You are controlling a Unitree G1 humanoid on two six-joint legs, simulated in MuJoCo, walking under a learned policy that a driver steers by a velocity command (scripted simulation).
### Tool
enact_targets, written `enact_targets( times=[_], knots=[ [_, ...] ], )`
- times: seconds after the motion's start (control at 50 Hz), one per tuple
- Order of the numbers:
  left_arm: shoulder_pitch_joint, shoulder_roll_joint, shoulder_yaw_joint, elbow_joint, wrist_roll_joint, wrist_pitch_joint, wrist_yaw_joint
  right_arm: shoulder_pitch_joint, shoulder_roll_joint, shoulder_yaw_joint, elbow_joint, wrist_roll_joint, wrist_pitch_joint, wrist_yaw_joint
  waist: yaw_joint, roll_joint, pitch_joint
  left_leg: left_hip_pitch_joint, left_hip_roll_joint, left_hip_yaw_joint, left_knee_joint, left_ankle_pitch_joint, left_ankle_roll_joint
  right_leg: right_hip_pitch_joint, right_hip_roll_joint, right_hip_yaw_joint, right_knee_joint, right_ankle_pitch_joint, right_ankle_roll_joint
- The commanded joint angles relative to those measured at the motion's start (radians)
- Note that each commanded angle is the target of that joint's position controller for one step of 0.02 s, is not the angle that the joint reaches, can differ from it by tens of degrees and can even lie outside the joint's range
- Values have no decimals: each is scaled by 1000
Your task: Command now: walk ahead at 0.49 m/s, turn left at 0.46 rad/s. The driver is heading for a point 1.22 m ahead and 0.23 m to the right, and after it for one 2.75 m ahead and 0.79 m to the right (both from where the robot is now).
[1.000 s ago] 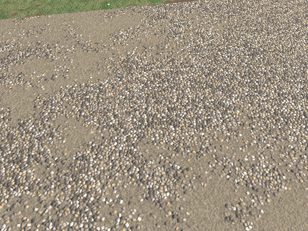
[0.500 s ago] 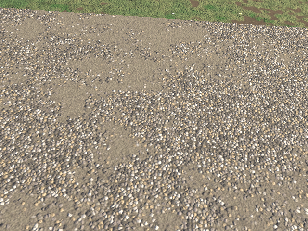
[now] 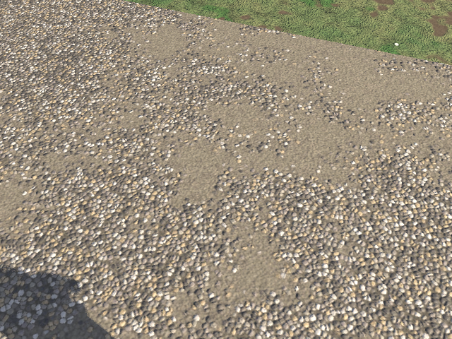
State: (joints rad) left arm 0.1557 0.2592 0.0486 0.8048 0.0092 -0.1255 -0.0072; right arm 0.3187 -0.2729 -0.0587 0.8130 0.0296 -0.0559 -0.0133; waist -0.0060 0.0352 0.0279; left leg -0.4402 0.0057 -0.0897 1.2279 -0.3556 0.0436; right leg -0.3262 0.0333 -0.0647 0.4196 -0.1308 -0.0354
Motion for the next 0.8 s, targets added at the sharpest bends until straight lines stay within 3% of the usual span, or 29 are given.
enact_targets(
  times=[0.02, 0.08, 0.14, 0.2, 0.26, 0.3, 0.32, 0.34, 0.36, 0.38, 0.4, 0.42, 0.44, 0.46, 0.5, 0.54, 0.6, 0.7, 0.8],
  knots=[
    [55, 82, 22, -9, 1, -14, -9, 40, -23, -10, -74, 2, 0, 4, 0, -102, -51, -168, 108, -32, -19, 51, 2, 164, -274, 282, -264, 20, -182],
    [81, 123, 35, 24, -10, -23, -14, -38, -11, 1, -113, -13, 4, 3, 0, -76, -11, -231, 123, -30, -167, 111, -7, 155, -292, 218, -311, 96, -217],
    [92, 150, 40, 37, -18, -11, -10, -129, -16, 11, -140, -21, -13, 18, 17, -72, -5, -234, 131, 15, -358, 271, -12, 183, -267, 136, -313, 153, -199],
    [138, 173, 39, 55, -29, 5, -8, -239, -13, 20, -168, -15, -25, 33, 60, -86, 11, -162, 100, 80, -520, 354, -18, 178, -242, 74, -289, 145, -168],
    [193, 192, 40, 84, -40, 22, -10, -313, -35, 17, -206, -6, -27, 44, 77, -106, 27, -155, 83, 91, -607, 300, -1, 257, -286, 92, -257, 110, -150],
    [195, 204, 42, 94, -45, 36, -8, -307, -57, 9, -217, -7, -30, 50, 53, -120, 22, -109, 60, 110, -658, 237, 27, 303, -312, 98, -204, 155, -132],
    [177, 209, 41, 94, -46, 43, -5, -246, -75, -3, -203, -12, -32, 50, 6, -122, -9, -6, 31, 135, -700, 240, 45, 299, -300, 76, -127, 273, -113],
    [180, 192, 33, 96, -42, 48, -3, -114, -116, -28, -160, -18, -31, 45, -56, -103, -88, 180, -5, 159, -725, 244, 69, 270, -253, 31, 40, 415, -87],
    [176, 150, 15, 78, -24, 45, 1, 71, -188, -58, -118, -22, -27, 32, -133, -38, -210, 452, 95, 37, -710, 253, 117, 114, -198, -22, 311, 325, -43],
    [270, 24, -27, 46, -11, 26, -7, 158, -309, -81, -109, -38, -22, 24, -96, 233, -326, 800, 374, -439, -800, 142, 276, -305, -33, -32, 721, -212, 26],
    [256, 88, -13, 68, -35, 4, -9, 188, -225, -61, -105, -31, -27, 27, -122, 183, -396, 802, 422, -640, -919, 80, 303, -418, -22, 149, 889, -435, 14],
    [181, 153, 10, 44, -66, -3, -12, 122, -172, -42, -108, -33, -33, 30, -107, 126, -248, 690, 391, -476, -919, 122, 249, -490, -71, 173, 927, -368, -6],
    [131, 147, 10, 32, -63, 1, -7, 42, -131, -30, -118, -29, -37, 33, -74, 76, -179, 562, 345, -326, -931, 194, 212, -463, -120, 154, 882, -274, -11],
    [110, 135, 13, 33, -47, 12, -2, -23, -91, -19, -120, -29, -41, 38, -42, 51, -119, 450, 299, -221, -966, 244, 187, -425, -150, 151, 822, -206, -4],
    [148, 105, 18, 48, -42, 46, 0, -73, -59, -16, -110, -37, -59, 42, 8, 77, -83, 324, 252, -96, -1037, 297, 159, -315, -176, 163, 766, -114, 5],
    [154, 74, 18, 48, -44, 67, 0, -65, -69, -23, -86, -44, -74, 36, 25, 48, -54, 293, 246, -11, -1072, 394, 162, -320, -166, 176, 742, -59, 14],
    [90, 62, 22, 22, -39, 75, 1, -30, -81, -31, -50, -50, -75, 18, 15, 25, -14, 328, 247, 79, -1091, 455, 153, -409, -149, 210, 635, 58, 23],
    [-59, 36, 12, -32, -25, 70, -25, -6, -112, -38, -18, -42, -66, -3, -31, 13, 40, 371, 242, 204, -1117, 432, 118, -405, -132, 131, 372, 240, 14],
    [-192, 23, 2, -115, -29, 67, -57, 66, -133, -46, 27, -26, -35, -10, -75, 4, 84, 536, 290, 262, -1045, 531, 104, -462, -121, 48, 253, 141, -25]
  ],
)
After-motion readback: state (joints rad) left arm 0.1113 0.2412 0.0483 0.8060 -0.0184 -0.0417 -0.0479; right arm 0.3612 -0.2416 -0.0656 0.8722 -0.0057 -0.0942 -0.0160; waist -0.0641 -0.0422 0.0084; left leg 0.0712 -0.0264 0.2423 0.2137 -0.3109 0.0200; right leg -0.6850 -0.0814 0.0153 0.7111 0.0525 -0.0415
